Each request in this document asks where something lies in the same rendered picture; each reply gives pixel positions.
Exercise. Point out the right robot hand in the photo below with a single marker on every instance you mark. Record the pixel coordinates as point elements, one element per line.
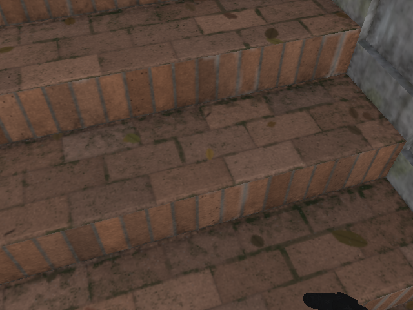
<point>331,301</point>

